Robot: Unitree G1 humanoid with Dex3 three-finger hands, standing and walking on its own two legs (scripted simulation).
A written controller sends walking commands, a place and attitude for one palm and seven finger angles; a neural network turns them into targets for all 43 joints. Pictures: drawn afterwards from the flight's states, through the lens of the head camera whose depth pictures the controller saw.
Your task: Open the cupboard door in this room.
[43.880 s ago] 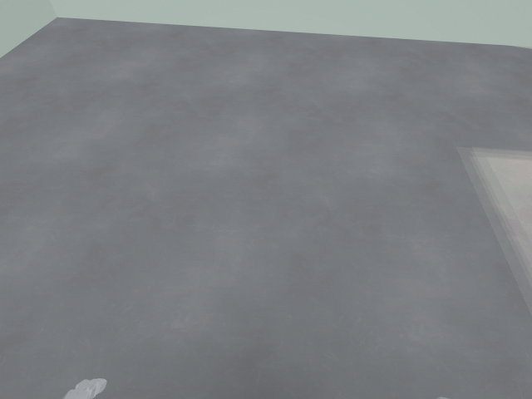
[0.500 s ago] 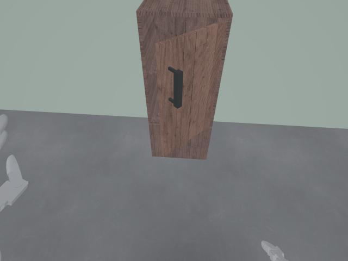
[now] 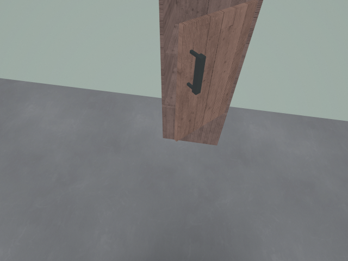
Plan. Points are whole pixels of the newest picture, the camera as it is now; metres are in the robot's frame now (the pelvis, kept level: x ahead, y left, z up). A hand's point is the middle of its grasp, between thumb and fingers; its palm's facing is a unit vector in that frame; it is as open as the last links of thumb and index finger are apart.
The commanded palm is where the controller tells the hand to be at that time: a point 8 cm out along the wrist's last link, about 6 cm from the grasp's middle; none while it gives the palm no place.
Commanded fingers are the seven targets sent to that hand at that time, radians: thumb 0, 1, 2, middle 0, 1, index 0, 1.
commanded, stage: let the arm hang, fingers relaxed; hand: left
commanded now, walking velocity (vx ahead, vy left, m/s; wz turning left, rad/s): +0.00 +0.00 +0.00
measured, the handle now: (194, 72) +0.72 -0.03 +0.01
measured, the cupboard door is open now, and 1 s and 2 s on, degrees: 46 46 46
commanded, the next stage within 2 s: look to check the result in 0.66 s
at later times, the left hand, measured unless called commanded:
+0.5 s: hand out of the picture +0.07 +0.23 -0.16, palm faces -0.01 -0.96 -0.28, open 7.4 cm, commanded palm none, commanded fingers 0.00 0.90 0.90 -0.20 -0.30 -0.20 -0.30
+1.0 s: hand out of the picture +0.11 +0.25 -0.15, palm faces -0.04 -0.94 -0.34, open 7.4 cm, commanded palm none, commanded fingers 0.00 0.90 0.90 -0.20 -0.30 -0.20 -0.30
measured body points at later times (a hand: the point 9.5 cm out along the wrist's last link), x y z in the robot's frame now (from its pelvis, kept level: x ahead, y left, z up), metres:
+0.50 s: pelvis +0.01 +0.02 +0.01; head +0.02 +0.01 +0.46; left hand +0.07 +0.28 -0.14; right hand +0.06 -0.25 -0.15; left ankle +0.05 +0.13 -0.74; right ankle +0.04 -0.11 -0.74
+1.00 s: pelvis +0.03 +0.01 +0.01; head +0.06 +0.00 +0.46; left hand +0.11 +0.30 -0.12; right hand +0.08 -0.28 -0.14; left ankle +0.05 +0.13 -0.74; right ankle +0.04 -0.11 -0.74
